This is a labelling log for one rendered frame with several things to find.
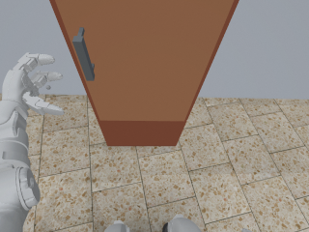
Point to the robot left forearm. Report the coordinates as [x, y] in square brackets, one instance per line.
[14, 140]

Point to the left robot hand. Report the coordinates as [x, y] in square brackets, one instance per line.
[17, 84]

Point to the handle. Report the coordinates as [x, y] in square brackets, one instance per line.
[83, 55]

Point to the robot right thigh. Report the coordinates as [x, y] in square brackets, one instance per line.
[182, 224]

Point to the robot left shin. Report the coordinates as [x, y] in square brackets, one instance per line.
[118, 221]

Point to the cupboard door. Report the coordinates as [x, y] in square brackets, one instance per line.
[149, 55]

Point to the robot left upper arm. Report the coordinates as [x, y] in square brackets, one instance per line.
[19, 192]

